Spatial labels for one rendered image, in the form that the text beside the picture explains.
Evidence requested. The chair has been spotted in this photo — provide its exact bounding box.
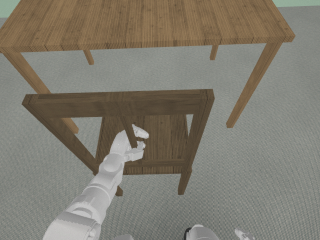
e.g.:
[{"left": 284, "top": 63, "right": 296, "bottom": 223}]
[{"left": 22, "top": 89, "right": 215, "bottom": 197}]

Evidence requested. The robot left forearm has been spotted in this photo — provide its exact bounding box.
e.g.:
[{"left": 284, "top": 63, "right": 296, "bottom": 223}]
[{"left": 42, "top": 153, "right": 125, "bottom": 240}]

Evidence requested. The table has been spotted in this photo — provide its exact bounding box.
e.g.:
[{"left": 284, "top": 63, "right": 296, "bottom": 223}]
[{"left": 0, "top": 0, "right": 296, "bottom": 134}]

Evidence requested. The right robot shin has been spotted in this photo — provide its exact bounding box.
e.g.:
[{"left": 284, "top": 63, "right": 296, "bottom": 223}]
[{"left": 192, "top": 224, "right": 203, "bottom": 229}]

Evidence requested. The left robot hand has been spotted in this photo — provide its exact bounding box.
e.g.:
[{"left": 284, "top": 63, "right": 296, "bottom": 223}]
[{"left": 109, "top": 124, "right": 149, "bottom": 162}]

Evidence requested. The right robot hand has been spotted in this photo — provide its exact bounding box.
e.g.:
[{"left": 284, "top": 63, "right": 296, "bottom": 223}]
[{"left": 234, "top": 227, "right": 255, "bottom": 240}]

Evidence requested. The robot left upper arm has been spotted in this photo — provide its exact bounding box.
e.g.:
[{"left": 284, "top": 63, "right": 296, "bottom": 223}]
[{"left": 45, "top": 211, "right": 101, "bottom": 240}]

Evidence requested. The right robot thigh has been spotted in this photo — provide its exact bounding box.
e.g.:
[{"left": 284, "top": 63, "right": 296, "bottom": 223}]
[{"left": 186, "top": 226, "right": 219, "bottom": 240}]

